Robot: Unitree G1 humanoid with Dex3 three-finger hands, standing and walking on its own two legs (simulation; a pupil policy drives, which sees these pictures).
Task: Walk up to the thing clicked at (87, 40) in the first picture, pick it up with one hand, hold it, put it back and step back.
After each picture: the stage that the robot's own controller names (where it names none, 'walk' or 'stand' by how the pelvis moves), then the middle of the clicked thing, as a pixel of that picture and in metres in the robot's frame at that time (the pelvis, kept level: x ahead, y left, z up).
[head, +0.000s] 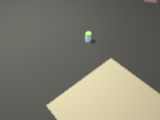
stand; (88, 37) +1.50 +0.00 -0.72
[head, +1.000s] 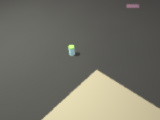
walk; (71, 50) +1.37 +0.29 -0.70
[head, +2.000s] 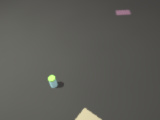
walk; (52, 81) +0.85 +0.40 -0.72
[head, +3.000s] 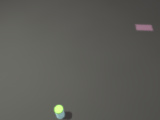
walk; (59, 112) +0.54 +0.26 -0.70
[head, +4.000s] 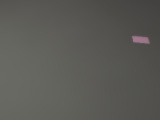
stand; out of the picture +0.39 +0.21 -0.71
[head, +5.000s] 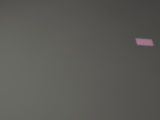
stand; out of the picture +0.38 +0.20 -0.72
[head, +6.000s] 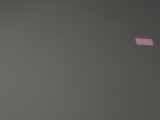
stand; out of the picture +0.38 +0.21 -0.73
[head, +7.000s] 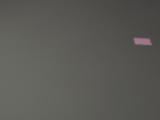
stand; out of the picture +0.36 +0.22 -0.73
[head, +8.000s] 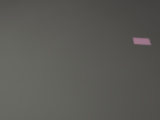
stand; out of the picture +0.36 +0.22 -0.73
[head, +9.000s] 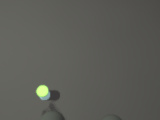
go down; (43, 93) +0.41 +0.22 -0.52
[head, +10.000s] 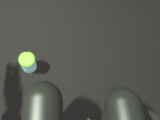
go down; (28, 63) +0.44 +0.26 -0.31
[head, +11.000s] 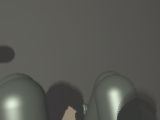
close in; out of the picture +0.42 +0.29 -0.24
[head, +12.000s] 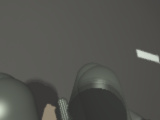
close; out of the picture +0.41 +0.31 -0.22
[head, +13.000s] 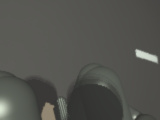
lift; out of the picture +0.39 +0.30 -0.22
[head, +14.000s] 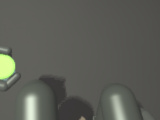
lift; (3, 70) +0.34 +0.28 -0.09
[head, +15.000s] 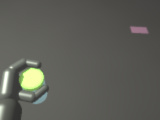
hold; (34, 87) +0.33 +0.17 +0.05
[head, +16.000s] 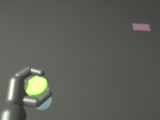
hold; (39, 93) +0.32 +0.17 +0.00
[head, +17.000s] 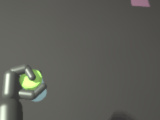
crouch; (34, 86) +0.35 +0.18 -0.05
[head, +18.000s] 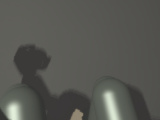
lower; out of the picture +0.46 +0.29 -0.11
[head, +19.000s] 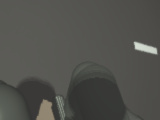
lower; out of the picture +0.41 +0.31 -0.22
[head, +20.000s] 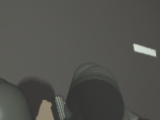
lower; out of the picture +0.41 +0.31 -0.23
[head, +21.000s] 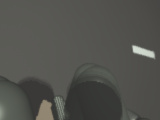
lower; out of the picture +0.41 +0.31 -0.23
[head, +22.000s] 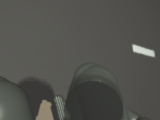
lower; out of the picture +0.41 +0.31 -0.22
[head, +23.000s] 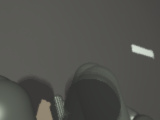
open; out of the picture +0.40 +0.29 -0.23
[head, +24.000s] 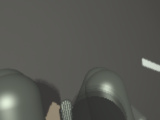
stand; out of the picture +0.40 +0.28 -0.24
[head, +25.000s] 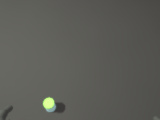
stand; (49, 105) +0.39 +0.20 -0.57
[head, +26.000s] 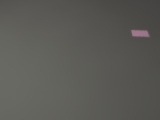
stand; out of the picture +0.38 +0.20 -0.66
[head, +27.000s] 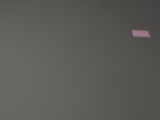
stand; out of the picture +0.37 +0.19 -0.67
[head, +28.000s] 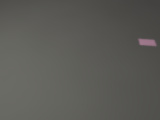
stand; out of the picture +0.40 +0.17 -0.72
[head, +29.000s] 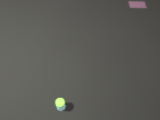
walk; (60, 104) +0.46 +0.17 -0.70
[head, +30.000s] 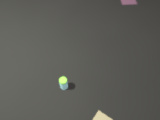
walk; (63, 83) +0.70 +0.23 -0.70
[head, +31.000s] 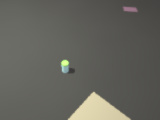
stand; (65, 66) +0.99 +0.20 -0.70
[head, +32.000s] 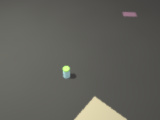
stand; (66, 72) +0.99 +0.21 -0.72
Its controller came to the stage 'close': yes
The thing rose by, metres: 0.72
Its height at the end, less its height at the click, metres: +0.00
